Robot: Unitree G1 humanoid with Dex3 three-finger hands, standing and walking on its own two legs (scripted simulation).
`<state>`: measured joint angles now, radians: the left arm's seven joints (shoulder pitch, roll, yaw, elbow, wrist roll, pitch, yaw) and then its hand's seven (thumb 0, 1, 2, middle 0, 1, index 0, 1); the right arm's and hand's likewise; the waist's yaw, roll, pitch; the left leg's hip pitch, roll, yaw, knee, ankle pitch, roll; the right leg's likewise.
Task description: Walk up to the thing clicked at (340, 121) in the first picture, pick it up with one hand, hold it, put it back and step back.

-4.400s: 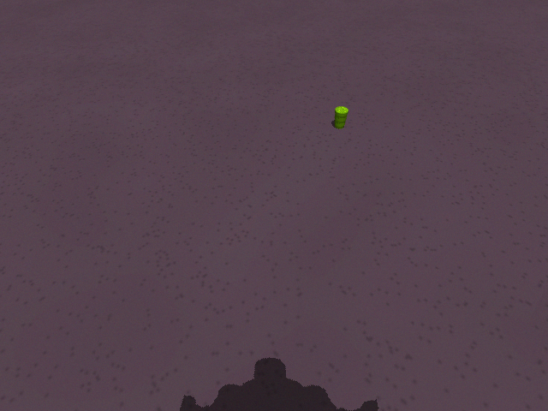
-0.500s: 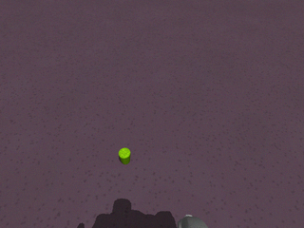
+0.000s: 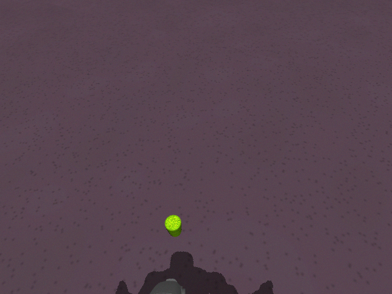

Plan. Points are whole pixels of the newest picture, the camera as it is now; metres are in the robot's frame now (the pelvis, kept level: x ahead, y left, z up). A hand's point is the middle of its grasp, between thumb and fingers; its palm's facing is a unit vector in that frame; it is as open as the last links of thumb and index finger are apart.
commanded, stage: walk up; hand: left
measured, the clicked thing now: (174, 227) +0.51 +0.19 -0.71
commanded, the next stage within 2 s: stand in 1.56 s
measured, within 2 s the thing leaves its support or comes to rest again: neither
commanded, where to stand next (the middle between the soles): +0.13 +0.01 m, yaw +0 degrees
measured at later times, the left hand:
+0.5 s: hand out of the picture +0.14 +0.28 -0.15, palm faces -0.05 -0.93 -0.38, open 7.4 cm
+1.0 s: hand (104, 270) +0.19 +0.26 -0.14, palm faces -0.04 -0.94 -0.33, open 7.3 cm
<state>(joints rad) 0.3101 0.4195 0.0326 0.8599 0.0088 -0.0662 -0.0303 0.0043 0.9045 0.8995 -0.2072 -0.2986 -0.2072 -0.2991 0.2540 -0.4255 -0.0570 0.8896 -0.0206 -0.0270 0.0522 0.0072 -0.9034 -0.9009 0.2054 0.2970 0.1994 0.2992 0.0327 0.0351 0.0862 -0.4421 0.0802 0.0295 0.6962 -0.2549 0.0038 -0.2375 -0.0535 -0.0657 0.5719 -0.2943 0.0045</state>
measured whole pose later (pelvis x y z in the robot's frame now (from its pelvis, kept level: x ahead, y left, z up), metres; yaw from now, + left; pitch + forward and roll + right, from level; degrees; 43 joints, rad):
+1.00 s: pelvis +0.09 +0.01 +0.02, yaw -1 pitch -2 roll +0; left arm 0.05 0.35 0.00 1.16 0.00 -0.01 -0.01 0.00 0.91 0.90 -0.20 -0.30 -0.20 -0.30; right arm 0.07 -0.37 0.00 1.16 -0.01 -0.02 0.01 0.01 -0.90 -0.90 0.21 0.30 0.20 0.30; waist -0.01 -0.01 0.04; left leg -0.15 0.03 0.05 0.35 -0.17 -0.01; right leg -0.12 -0.04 -0.04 0.35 -0.19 0.02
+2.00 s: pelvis +0.10 +0.01 +0.02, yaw -1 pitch -2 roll +0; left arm 0.09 0.35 0.01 1.14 0.00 -0.01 -0.01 0.00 0.91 0.90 -0.20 -0.30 -0.20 -0.30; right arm 0.07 -0.35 0.00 1.15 -0.01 -0.01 0.00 0.01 -0.90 -0.90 0.21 0.30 0.20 0.30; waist -0.01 0.00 0.04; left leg -0.11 0.02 0.05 0.29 -0.15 -0.01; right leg -0.08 -0.04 -0.04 0.30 -0.18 0.02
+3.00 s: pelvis +0.10 +0.00 +0.02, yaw -1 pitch -1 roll +0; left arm 0.11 0.36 0.00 1.13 0.00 -0.01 -0.01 0.00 0.91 0.90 -0.20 -0.30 -0.20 -0.30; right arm 0.10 -0.35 0.01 1.14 -0.01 -0.01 0.00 0.01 -0.90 -0.90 0.21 0.30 0.20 0.30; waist 0.00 0.00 0.04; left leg -0.11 0.03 0.04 0.30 -0.16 -0.02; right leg -0.08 -0.03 -0.05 0.31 -0.19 0.01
